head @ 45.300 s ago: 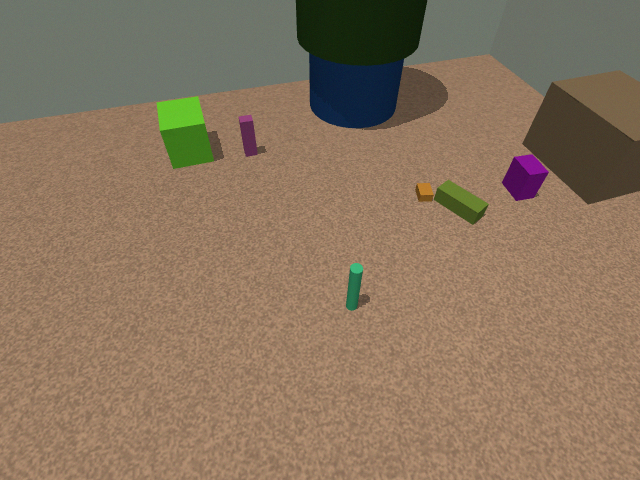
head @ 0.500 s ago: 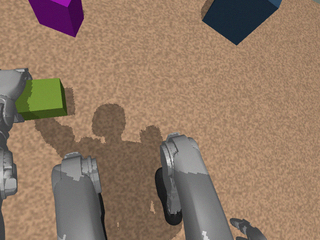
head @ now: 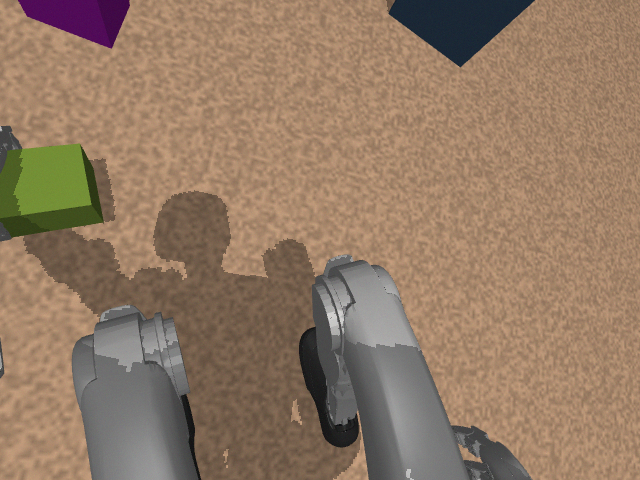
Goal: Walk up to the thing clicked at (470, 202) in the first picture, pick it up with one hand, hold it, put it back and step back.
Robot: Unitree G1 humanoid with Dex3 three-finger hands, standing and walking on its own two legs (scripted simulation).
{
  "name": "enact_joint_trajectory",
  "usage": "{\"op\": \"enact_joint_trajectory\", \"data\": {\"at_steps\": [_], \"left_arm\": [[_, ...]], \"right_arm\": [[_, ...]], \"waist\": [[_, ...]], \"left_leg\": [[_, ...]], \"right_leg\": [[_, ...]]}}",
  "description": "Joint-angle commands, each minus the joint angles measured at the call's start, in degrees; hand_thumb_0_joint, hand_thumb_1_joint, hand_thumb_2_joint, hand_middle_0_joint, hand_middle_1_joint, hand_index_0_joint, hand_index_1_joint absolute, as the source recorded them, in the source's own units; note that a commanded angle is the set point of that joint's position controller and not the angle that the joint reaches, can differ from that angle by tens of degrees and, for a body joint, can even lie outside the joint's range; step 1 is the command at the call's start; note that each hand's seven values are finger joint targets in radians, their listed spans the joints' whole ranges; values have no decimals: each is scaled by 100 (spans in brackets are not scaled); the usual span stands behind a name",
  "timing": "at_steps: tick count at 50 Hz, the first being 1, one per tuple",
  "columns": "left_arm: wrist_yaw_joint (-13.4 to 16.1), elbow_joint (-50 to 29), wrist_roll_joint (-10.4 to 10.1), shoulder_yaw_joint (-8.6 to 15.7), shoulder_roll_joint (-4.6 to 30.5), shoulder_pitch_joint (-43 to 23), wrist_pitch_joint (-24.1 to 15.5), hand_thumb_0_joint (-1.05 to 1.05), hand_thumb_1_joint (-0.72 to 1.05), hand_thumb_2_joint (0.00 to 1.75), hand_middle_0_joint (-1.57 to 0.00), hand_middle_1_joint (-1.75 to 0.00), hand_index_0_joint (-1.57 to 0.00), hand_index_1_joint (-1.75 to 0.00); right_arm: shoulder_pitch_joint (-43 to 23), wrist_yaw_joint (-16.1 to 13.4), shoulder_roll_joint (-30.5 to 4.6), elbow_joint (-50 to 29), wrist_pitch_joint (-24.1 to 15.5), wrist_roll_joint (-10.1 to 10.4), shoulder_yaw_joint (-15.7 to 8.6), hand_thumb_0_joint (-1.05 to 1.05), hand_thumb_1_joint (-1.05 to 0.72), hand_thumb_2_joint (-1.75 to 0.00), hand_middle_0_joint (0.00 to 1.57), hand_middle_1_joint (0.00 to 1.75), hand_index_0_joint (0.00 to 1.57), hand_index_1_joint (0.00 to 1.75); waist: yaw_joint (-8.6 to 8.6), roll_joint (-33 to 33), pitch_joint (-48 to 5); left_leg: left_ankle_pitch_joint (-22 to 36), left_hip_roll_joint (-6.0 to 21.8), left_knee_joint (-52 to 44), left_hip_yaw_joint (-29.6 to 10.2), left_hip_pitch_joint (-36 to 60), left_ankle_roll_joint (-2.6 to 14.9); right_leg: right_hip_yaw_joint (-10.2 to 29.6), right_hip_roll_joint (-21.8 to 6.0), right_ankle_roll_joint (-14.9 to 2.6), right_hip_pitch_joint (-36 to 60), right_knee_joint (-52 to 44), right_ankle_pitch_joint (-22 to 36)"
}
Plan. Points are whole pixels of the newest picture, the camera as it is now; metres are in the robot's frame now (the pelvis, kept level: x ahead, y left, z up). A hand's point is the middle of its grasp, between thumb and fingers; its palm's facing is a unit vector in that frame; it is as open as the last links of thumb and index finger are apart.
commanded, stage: lower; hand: left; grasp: from above
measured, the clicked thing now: out of the picture +0.48 +0.30 -0.21
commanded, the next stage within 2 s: rest in 0.14 s
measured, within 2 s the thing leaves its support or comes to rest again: neither
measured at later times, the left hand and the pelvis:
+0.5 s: hand (6, 195) +0.49 +0.29 -0.23, palm faces -0.46 -0.05 -0.89, open 11.0 cm; pelvis +0.00 +0.00 -0.02, yaw -3 degrees
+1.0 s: hand (12, 196) +0.49 +0.29 -0.24, palm faces -0.45 -0.08 -0.89, open 11.1 cm; pelvis -0.01 +0.01 -0.03, yaw -5 degrees
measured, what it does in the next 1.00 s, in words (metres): stands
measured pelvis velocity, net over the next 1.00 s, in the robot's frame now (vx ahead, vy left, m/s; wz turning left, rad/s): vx -0.01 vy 0.01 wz -0.09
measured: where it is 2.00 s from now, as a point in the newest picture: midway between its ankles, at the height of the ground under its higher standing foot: (259, 435)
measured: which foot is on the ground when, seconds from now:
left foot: down 0.00-1.00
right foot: down 0.00-1.00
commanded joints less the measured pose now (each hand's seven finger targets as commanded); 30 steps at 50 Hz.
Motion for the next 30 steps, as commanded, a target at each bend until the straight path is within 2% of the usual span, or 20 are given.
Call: {"op": "enact_joint_trajectory", "data": {"at_steps": [1, 2, 5, 6, 7, 8, 9, 10, 13, 17, 18, 20, 21, 22, 23, 24, 25, 27, 28, 30], "left_arm": [[328, -1023, 12, 271, 1628, -1950, -169, 0, 64, 99, -98, -88, -99, -87], [356, -945, 47, 155, 1526, -1976, -205, 0, 65, 99, -98, -88, -99, -87], [502, -901, 42, 296, 1701, -1871, -211, 0, 66, 98, -97, -91, -99, -89], [523, -719, 40, 191, 1599, -1951, -220, 0, 67, 96, -97, -90, -100, -88], [584, -1041, 63, 344, 1850, -2183, -261, 0, 67, 97, -98, -91, -100, -89], [616, -688, 126, 265, 1805, -1918, -216, 0, 65, 96, -96, -90, -98, -88], [647, -924, 98, 284, 1827, -2081, -209, 0, 65, 97, -97, -89, -99, -88], [678, -748, 127, 216, 1763, -1992, -186, 0, 65, 96, -97, -89, -99, -87], [769, -769, 112, 291, 1875, -1951, -122, 0, 64, 99, -96, -87, -97, -86], [846, -548, 131, 253, 1848, -2007, -78, 0, 60, 95, -92, -86, -94, -84], [861, -413, 118, 276, 1867, -1898, -65, 0, 59, 94, -92, -85, -93, -83], [887, -264, 67, 171, 1781, -1838, -53, 0, 58, 92, -90, -85, -92, -82], [907, -419, 83, 282, 1971, -2000, -77, 0, 57, 94, -90, -86, -92, -84], [890, -113, 142, 169, 1879, -1738, -23, 0, 58, 91, -90, -84, -93, -82], [895, -416, 102, 232, 2007, -1956, -47, 0, 57, 91, -90, -84, -92, -82], [906, -199, 103, 230, 1983, -1768, -18, 0, 57, 93, -91, -83, -92, -81], [926, -328, 46, 289, 2044, -1849, -40, 0, 58, 92, -91, -84, -93, -82], [928, -78, 7, 193, 1883, -1696, -13, 0, 59, 90, -92, -83, -94, -80], [960, -208, 18, 402, 2129, -1800, -50, 0, 58, 91, -91, -83, -93, -81], [897, 16, -4, 231, 1958, -1738, -30, 0, 57, 87, -91, -80, -93, -78]], "right_arm": [[1342, -35, -1590, -23, -5, -44, -418, 0, -91, -90, 20, 30, 20, 30], [1358, -30, -1593, 68, 0, -49, -408, 0, -91, -90, 20, 30, 20, 30], [1268, -26, -1629, 16, -26, -104, -396, 0, -91, -90, 20, 30, 20, 30], [1213, -8, -1653, -14, -39, -120, -365, 0, -91, -90, 20, 30, 20, 30], [1251, -15, -1691, 9, -36, -140, -380, 0, -90, -90, 20, 30, 20, 30], [1142, -22, -1682, -26, -42, -137, -340, 0, -91, -90, 20, 30, 20, 30], [1213, -14, -1652, -9, -53, -161, -329, 0, -91, -90, 20, 30, 20, 30], [1184, -7, -1672, 3, -67, -149, -308, 0, -91, -90, 20, 30, 20, 30], [1173, -2, -1723, -20, -114, -165, -283, 0, -90, -90, 20, 30, 20, 30], [1211, 25, -1754, 69, -173, -202, -193, 0, -90, -89, 20, 30, 20, 30], [1184, 29, -1761, 55, -185, -193, -194, 0, -89, -89, 20, 30, 20, 30], [1112, 35, -1761, -3, -207, -192, -122, 0, -89, -89, 20, 30, 20, 30], [1164, 32, -1834, 5, -223, -216, -123, 0, -90, -89, 20, 30, 20, 30], [1148, 50, -1782, 9, -243, -214, -86, 0, -90, -89, 20, 30, 20, 30], [1158, 65, -1800, -13, -260, -220, -75, 0, -90, -90, 20, 30, 20, 30], [1159, 63, -1803, 12, -255, -210, -59, 0, -90, -89, 20, 30, 20, 30], [1124, 61, -1842, -59, -263, -227, -41, 0, -89, -89, 20, 30, 20, 30], [1116, 84, -1846, -57, -297, -234, -3, 0, -90, -89, 20, 30, 20, 30], [1076, 68, -1958, -180, -311, -260, -24, 0, -90, -89, 20, 30, 20, 30], [1081, 96, -1888, -171, -339, -247, 42, 0, -90, -90, 20, 30, 20, 30]], "waist": [[-151, 2122, -3928], [-126, 2260, -3897], [-96, 2410, -3943], [-202, 2375, -3771], [-191, 2439, -3830], [-129, 2463, -3750], [-187, 2432, -3827], [-199, 2496, -3796], [-197, 2449, -3809], [-350, 2409, -3608], [-298, 2348, -3620], [-351, 2357, -3534], [-383, 2293, -3469], [-326, 2301, -3436], [-367, 2325, -3535], [-322, 2317, -3605], [-372, 2313, -3646], [-401, 2336, -3466], [-470, 2172, -3477], [-496, 2252, -3285]], "left_leg": [[1388, 41, -1190, 594, 3083, 224], [1364, 31, -1198, 609, 3105, 203], [1263, 45, -1165, 589, 3187, 201], [1048, 40, -1150, 568, 2997, 199], [1012, 46, -1187, 553, 3034, 202], [874, 44, -1159, 573, 2933, 208], [918, 58, -1118, 564, 2994, 221], [921, 51, -1103, 572, 2931, 219], [1012, 62, -1030, 551, 2986, 225], [1255, 71, -919, 499, 2904, 211], [1221, 77, -925, 474, 2884, 215], [1164, 79, -933, 460, 2765, 221], [1207, 77, -877, 453, 2692, 224], [1164, 73, -886, 470, 2697, 223], [1253, 100, -844, 455, 2712, 230], [1292, 87, -857, 451, 2748, 227], [1351, 95, -867, 415, 2762, 219], [1398, 100, -831, 401, 2773, 208], [1453, 102, -774, 383, 2707, 215], [1405, 110, -771, 390, 2613, 218]], "right_leg": [[-710, 123, -509, 1990, -1072, 1557], [-707, 120, -523, 1919, -1038, 1524], [-770, 132, -512, 1815, -987, 1408], [-791, 147, -540, 1706, -979, 1221], [-810, 145, -527, 1697, -985, 1196], [-804, 158, -546, 1662, -981, 1071], [-802, 166, -518, 1729, -976, 1154], [-801, 165, -520, 1707, -937, 1164], [-816, 170, -519, 1709, -900, 1267], [-897, 195, -507, 1648, -791, 1478], [-900, 211, -521, 1649, -808, 1444], [-901, 222, -512, 1737, -819, 1423], [-932, 219, -521, 1734, -816, 1467], [-902, 231, -523, 1794, -811, 1425], [-907, 251, -507, 1881, -786, 1530], [-905, 249, -503, 1941, -789, 1557], [-949, 255, -504, 1970, -759, 1608], [-967, 258, -511, 1891, -743, 1620], [-1010, 267, -513, 1924, -765, 1684], [-978, 274, -502, 1966, -759, 1643]]}}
